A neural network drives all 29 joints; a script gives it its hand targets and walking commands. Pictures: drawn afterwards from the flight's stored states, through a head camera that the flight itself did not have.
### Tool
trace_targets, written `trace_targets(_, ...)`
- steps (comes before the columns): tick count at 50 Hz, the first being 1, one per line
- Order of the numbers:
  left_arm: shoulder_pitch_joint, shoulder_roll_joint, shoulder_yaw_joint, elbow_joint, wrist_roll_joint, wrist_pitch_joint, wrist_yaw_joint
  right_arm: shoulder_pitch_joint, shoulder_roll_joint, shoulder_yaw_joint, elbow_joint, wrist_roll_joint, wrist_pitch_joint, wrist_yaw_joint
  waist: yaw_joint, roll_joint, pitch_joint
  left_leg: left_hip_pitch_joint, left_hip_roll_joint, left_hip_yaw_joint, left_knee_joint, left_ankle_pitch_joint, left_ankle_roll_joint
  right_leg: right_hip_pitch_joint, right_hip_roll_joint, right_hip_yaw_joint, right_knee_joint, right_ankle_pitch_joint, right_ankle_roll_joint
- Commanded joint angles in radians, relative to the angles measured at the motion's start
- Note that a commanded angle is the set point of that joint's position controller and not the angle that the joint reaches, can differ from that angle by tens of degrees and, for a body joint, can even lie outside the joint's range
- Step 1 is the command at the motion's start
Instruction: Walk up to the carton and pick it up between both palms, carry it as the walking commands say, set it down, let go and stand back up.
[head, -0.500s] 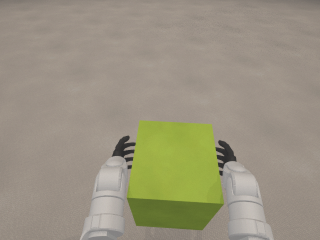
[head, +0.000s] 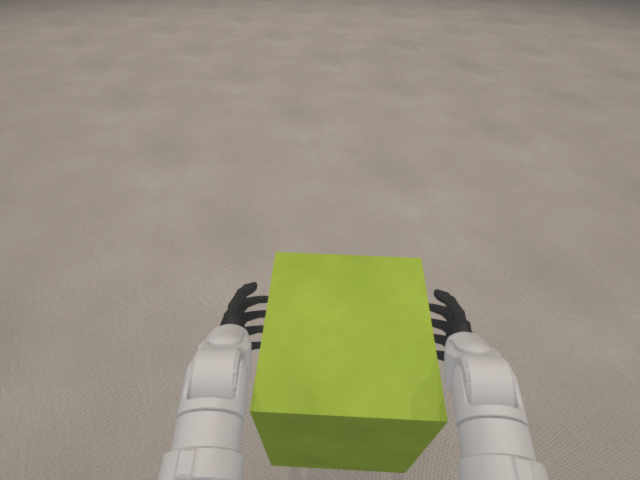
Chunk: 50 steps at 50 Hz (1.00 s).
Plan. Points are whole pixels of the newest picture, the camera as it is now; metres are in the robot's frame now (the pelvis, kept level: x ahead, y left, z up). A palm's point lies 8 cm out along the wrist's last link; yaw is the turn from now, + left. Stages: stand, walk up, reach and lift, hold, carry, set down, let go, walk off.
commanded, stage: hold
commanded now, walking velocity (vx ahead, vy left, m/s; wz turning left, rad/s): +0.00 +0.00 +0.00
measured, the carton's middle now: (342, 366) +0.29 +0.00 -0.03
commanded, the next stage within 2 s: carry in 0.80 s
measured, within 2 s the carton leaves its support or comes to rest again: neither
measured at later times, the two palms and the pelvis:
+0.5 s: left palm (229, 335) +0.28 +0.15 +0.05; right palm (453, 349) +0.27 -0.14 +0.05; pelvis -0.01 +0.01 +0.00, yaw +0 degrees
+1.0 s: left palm (222, 340) +0.28 +0.16 +0.04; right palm (442, 341) +0.29 -0.13 +0.04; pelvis -0.02 +0.01 -0.02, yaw +6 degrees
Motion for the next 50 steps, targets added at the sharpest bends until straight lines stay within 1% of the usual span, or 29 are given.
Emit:
trace_targets(1, -0.486, -0.943, -0.520, -0.081, -0.272, -0.046, -0.245, -0.490, 0.948, 0.555, -0.081, 0.263, -0.037, 0.239, -0.021, 0.030, -0.232, 0.097, -0.064, 0.005, -0.025, 0.164, 0.003, -0.012, 0.041, 0.011, -0.058, 0.174, 0.006)
trace_targets(2, -0.485, -0.941, -0.510, -0.081, -0.261, -0.047, -0.243, -0.508, 0.948, 0.554, -0.091, 0.260, -0.038, 0.239, -0.004, 0.015, -0.249, 0.100, -0.070, 0.008, -0.026, 0.153, 0.003, -0.011, 0.043, 0.007, -0.059, 0.160, 0.008)
trace_targets(4, -0.495, -0.936, -0.512, -0.079, -0.278, -0.050, -0.250, -0.480, 0.954, 0.544, -0.054, 0.253, -0.034, 0.239, -0.025, -0.019, -0.211, 0.093, -0.063, 0.004, -0.024, 0.117, 0.010, -0.029, 0.040, 0.014, -0.068, 0.118, 0.002)
trace_targets(5, -0.513, -0.931, -0.520, -0.096, -0.273, -0.054, -0.252, -0.495, 0.967, 0.545, -0.040, 0.262, -0.043, 0.243, -0.005, 0.008, -0.216, 0.069, -0.070, 0.001, -0.029, 0.114, 0.007, -0.020, 0.040, 0.012, -0.059, 0.109, -0.003)
trace_targets(6, -0.514, -0.946, -0.512, -0.089, -0.267, -0.057, -0.253, -0.525, 0.955, 0.560, -0.094, 0.256, -0.046, 0.248, -0.003, -0.034, -0.257, 0.091, -0.066, 0.004, -0.030, 0.110, 0.010, -0.043, 0.051, 0.004, -0.061, 0.099, 0.007)
trace_targets(7, -0.505, -0.952, -0.526, -0.087, -0.274, -0.059, -0.253, -0.533, 0.968, 0.572, -0.087, 0.276, -0.050, 0.248, 0.003, 0.022, -0.240, 0.068, -0.072, 0.017, -0.024, 0.125, 0.008, -0.020, 0.041, 0.010, -0.050, 0.126, 0.001)
trace_targets(9, -0.521, -0.951, -0.527, -0.104, -0.271, -0.063, -0.256, -0.547, 0.969, 0.579, -0.100, 0.273, -0.054, 0.249, 0.013, -0.004, -0.281, 0.071, -0.063, 0.008, -0.025, 0.134, 0.003, -0.004, 0.050, 0.000, -0.049, 0.115, 0.005)
trace_targets(13, -0.513, -0.958, -0.513, -0.033, -0.264, -0.053, -0.258, -0.551, 0.940, 0.542, -0.055, 0.255, -0.048, 0.245, -0.017, -0.005, -0.204, 0.075, -0.053, 0.005, -0.022, 0.054, 0.006, -0.062, 0.041, 0.004, -0.058, 0.005, -0.008)
trace_targets(15, -0.556, -0.969, -0.527, -0.061, -0.278, -0.060, -0.255, -0.548, 0.970, 0.546, -0.030, 0.257, -0.054, 0.253, -0.013, 0.003, -0.214, 0.064, -0.050, -0.004, -0.022, 0.052, 0.009, -0.062, 0.045, 0.004, -0.052, 0.008, -0.013)
trace_targets(16, -0.568, -0.982, -0.537, -0.076, -0.276, -0.063, -0.258, -0.560, 0.963, 0.559, -0.051, 0.271, -0.059, 0.260, -0.003, 0.043, -0.220, 0.037, -0.057, 0.002, -0.023, 0.037, 0.007, -0.056, 0.042, 0.009, -0.042, 0.017, -0.016)
trace_targets(17, -0.558, -0.996, -0.536, -0.043, -0.292, -0.061, -0.256, -0.563, 0.964, 0.554, -0.045, 0.275, -0.057, 0.264, -0.021, 0.022, -0.232, 0.073, -0.049, 0.001, -0.019, 0.069, 0.004, -0.076, 0.047, 0.004, -0.046, 0.027, -0.014)
trace_targets(19, -0.575, -1.000, -0.530, -0.063, -0.277, -0.065, -0.257, -0.578, 0.961, 0.550, -0.053, 0.265, -0.059, 0.266, 0.004, 0.036, -0.289, 0.072, -0.052, 0.003, -0.024, 0.067, 0.000, -0.041, 0.046, -0.002, -0.035, 0.032, -0.009)
trace_targets(20, -0.556, -1.015, -0.536, -0.041, -0.280, -0.064, -0.256, -0.590, 0.959, 0.562, -0.054, 0.264, -0.061, 0.266, -0.014, 0.010, -0.248, 0.076, -0.047, -0.008, -0.016, 0.079, 0.006, -0.076, 0.045, 0.003, -0.042, 0.026, -0.013)
trace_targets(21, -0.560, -0.992, -0.529, -0.046, -0.271, -0.059, -0.254, -0.539, 0.963, 0.548, -0.011, 0.258, -0.056, 0.271, 0.001, 0.042, -0.233, 0.054, -0.050, -0.005, -0.025, 0.088, 0.003, -0.044, 0.046, 0.001, -0.038, 0.050, -0.011)
trace_targets(25, -0.524, -1.013, -0.524, -0.032, -0.276, -0.053, -0.251, -0.544, 0.941, 0.553, -0.052, 0.256, -0.051, 0.267, -0.007, 0.003, -0.270, 0.106, -0.054, 0.000, -0.033, 0.104, -0.001, -0.055, 0.052, -0.001, -0.056, 0.046, -0.007)
trace_targets(26, -0.545, -1.006, -0.524, -0.035, -0.266, -0.053, -0.251, -0.571, 0.936, 0.541, -0.042, 0.259, -0.055, 0.271, -0.021, 0.042, -0.243, 0.085, -0.053, 0.002, -0.030, 0.094, -0.004, -0.064, 0.047, 0.000, -0.047, 0.045, -0.014)
trace_targets(28, -0.517, -1.010, -0.518, -0.036, -0.283, -0.056, -0.245, -0.560, 0.943, 0.554, -0.053, 0.263, -0.054, 0.271, -0.014, 0.002, -0.243, 0.103, -0.038, -0.012, -0.029, 0.138, -0.001, -0.050, 0.056, -0.006, -0.045, 0.067, -0.015)
trace_targets(29, -0.519, -1.022, -0.516, -0.026, -0.263, -0.053, -0.246, -0.597, 0.928, 0.552, -0.085, 0.266, -0.062, 0.273, -0.002, 0.056, -0.261, 0.056, -0.044, -0.012, -0.036, 0.095, -0.005, -0.027, 0.046, 0.001, -0.034, 0.050, -0.019)
trace_targets(31, -0.537, -1.001, -0.515, -0.034, -0.274, -0.056, -0.246, -0.556, 0.931, 0.555, -0.047, 0.267, -0.055, 0.278, -0.015, 0.044, -0.234, 0.073, -0.056, -0.001, -0.036, 0.104, -0.003, -0.045, 0.049, 0.005, -0.048, 0.061, -0.018)
trace_targets(32, -0.515, -1.024, -0.519, -0.021, -0.278, -0.056, -0.245, -0.567, 0.929, 0.557, -0.066, 0.260, -0.057, 0.276, -0.018, -0.012, -0.245, 0.100, -0.043, -0.016, -0.039, 0.134, 0.001, -0.065, 0.059, -0.002, -0.048, 0.061, -0.014)
trace_targets(39, -0.522, -1.004, -0.512, -0.050, -0.264, -0.052, -0.241, -0.563, 0.945, 0.551, -0.054, 0.265, -0.046, 0.280, -0.001, 0.017, -0.250, 0.083, -0.050, -0.004, -0.044, 0.083, 0.002, -0.047, 0.048, 0.001, -0.045, 0.050, -0.009)
trace_targets(40, -0.518, -0.987, -0.525, -0.014, -0.262, -0.055, -0.238, -0.585, 0.936, 0.568, -0.040, 0.288, -0.044, 0.275, -0.014, 0.030, -0.160, -0.155, 0.112, -0.040, 0.015, 0.075, 0.032, -0.141, -0.110, 0.000, 0.025, -0.038, -0.008)
trace_targets(41, -0.525, -0.978, -0.515, -0.033, -0.258, -0.056, -0.241, -0.600, 0.933, 0.578, -0.057, 0.288, -0.044, 0.272, -0.019, 0.016, -0.116, -0.285, 0.104, -0.101, -0.029, -0.172, 0.031, -0.155, -0.097, 0.014, 0.035, -0.193, -0.006)
trace_targets(44, -0.520, -1.001, -0.569, -0.098, -0.294, -0.041, -0.232, -0.618, 0.948, 0.639, -0.132, 0.336, -0.027, 0.266, -0.020, 0.042, -0.285, -0.279, 0.122, -0.128, 0.071, -0.013, 0.041, -0.139, -0.127, 0.008, 0.117, -0.101, -0.005)
trace_targets(45, -0.507, -0.999, -0.597, -0.160, -0.311, -0.035, -0.224, -0.607, 0.964, 0.680, -0.187, 0.366, -0.016, 0.262, -0.016, 0.029, -0.321, -0.297, 0.109, -0.108, 0.141, 0.046, 0.039, -0.129, -0.162, 0.054, 0.105, -0.067, -0.020)
trace_targets(47, -0.556, -0.983, -0.654, -0.249, -0.356, -0.007, -0.203, -0.641, 0.944, 0.741, -0.280, 0.423, 0.015, 0.250, -0.010, -0.060, -0.380, -0.411, 0.034, -0.014, 0.333, 0.026, 0.001, -0.045, -0.283, 0.170, 0.068, 0.155, -0.088)
trace_targets(48, -0.627, -0.962, -0.686, -0.313, -0.391, 0.005, -0.189, -0.714, 0.946, 0.792, -0.338, 0.466, 0.038, 0.237, -0.012, -0.184, -0.408, -0.459, 0.015, 0.023, 0.444, -0.193, -0.004, -0.042, -0.366, 0.236, 0.047, 0.314, -0.152)
trace_targets(49, -0.713, -0.941, -0.720, -0.373, -0.425, 0.020, -0.170, -0.815, 0.904, 0.830, -0.414, 0.507, 0.056, 0.225, -0.012, -0.198, -0.431, -0.471, 0.025, 0.064, 0.477, -0.340, -0.005, -0.053, -0.423, 0.259, 0.056, 0.404, -0.201)
trace_targets(50, -0.671, -0.912, -0.731, -0.386, -0.438, 0.053, -0.149, -0.798, 0.893, 0.851, -0.418, 0.537, 0.091, 0.211, -0.017, -0.171, -0.430, -0.461, 0.029, 0.089, 0.508, -0.360, -0.002, -0.093, -0.405, 0.227, 0.061, 0.372, -0.214)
